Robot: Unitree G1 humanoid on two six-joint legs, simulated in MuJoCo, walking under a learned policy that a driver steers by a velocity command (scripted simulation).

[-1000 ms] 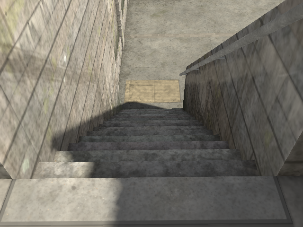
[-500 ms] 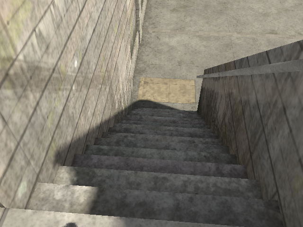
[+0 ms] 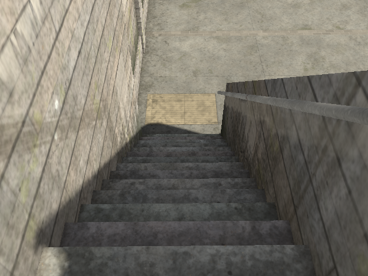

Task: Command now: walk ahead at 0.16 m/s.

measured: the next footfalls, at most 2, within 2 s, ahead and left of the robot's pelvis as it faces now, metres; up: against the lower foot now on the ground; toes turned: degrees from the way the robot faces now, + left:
left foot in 0.24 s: +0.02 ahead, +0.16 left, +0.00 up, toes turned +2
left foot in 1.40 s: +0.23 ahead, +0.12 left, +0.00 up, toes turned +3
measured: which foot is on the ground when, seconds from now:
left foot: down 0.00-0.00, up 0.02-0.22, down 0.24-1.00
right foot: down 0.00-1.00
